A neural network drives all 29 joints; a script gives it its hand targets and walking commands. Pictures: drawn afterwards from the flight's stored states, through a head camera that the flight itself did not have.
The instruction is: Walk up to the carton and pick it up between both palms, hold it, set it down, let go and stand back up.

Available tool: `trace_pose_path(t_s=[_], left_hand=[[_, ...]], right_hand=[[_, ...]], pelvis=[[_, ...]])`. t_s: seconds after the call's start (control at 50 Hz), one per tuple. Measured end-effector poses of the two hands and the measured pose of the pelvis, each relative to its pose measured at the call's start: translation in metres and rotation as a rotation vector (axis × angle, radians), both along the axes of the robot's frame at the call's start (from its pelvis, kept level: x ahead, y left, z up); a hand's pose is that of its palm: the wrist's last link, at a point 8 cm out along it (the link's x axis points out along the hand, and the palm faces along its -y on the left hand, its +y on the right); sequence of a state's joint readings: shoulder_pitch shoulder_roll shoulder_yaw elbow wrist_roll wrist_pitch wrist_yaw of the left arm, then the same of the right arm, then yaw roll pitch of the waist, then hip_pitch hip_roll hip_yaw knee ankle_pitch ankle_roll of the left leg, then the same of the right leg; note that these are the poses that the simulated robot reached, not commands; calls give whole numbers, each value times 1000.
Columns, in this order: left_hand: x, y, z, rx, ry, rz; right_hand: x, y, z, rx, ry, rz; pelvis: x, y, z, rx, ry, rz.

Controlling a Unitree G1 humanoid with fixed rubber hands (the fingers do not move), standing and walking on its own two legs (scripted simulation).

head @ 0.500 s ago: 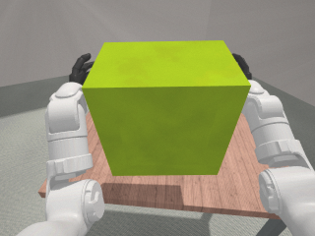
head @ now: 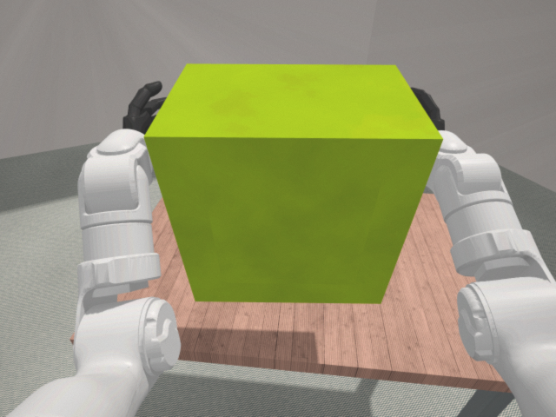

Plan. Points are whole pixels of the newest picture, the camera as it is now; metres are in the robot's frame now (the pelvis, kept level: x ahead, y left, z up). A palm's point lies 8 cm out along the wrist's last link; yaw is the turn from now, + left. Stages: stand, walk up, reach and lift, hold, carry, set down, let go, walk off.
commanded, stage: hold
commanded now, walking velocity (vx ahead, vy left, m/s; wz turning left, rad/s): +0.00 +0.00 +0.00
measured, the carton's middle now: (289, 190) +0.36 +0.00 +0.20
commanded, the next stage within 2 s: none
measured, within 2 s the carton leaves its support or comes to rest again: neither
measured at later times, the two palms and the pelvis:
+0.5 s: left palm (141, 139) +0.35 +0.19 +0.28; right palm (426, 144) +0.37 -0.18 +0.27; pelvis +0.00 +0.00 +0.00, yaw +0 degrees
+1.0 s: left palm (143, 141) +0.35 +0.19 +0.28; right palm (428, 144) +0.37 -0.19 +0.27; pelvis +0.00 +0.00 +0.00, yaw +0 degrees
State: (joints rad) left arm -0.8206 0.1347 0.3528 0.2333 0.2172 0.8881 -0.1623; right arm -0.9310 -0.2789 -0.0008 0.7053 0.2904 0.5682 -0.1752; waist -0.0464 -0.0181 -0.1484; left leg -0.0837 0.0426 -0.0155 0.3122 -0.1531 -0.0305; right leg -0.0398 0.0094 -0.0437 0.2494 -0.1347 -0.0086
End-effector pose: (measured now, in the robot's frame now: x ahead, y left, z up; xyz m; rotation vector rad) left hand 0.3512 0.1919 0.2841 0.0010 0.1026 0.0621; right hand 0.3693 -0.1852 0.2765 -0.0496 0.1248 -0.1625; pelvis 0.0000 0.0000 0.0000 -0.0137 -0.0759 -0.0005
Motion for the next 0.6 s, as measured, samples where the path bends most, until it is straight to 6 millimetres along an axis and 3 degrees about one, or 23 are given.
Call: trace_pose_path(t_s=[0.6], left_hand=[[1,1,-3,-13,-1,5]], right_hand=[[1,2,-5,2,19,2]], pelvis=[[4,0,0,-2,-2,4]])
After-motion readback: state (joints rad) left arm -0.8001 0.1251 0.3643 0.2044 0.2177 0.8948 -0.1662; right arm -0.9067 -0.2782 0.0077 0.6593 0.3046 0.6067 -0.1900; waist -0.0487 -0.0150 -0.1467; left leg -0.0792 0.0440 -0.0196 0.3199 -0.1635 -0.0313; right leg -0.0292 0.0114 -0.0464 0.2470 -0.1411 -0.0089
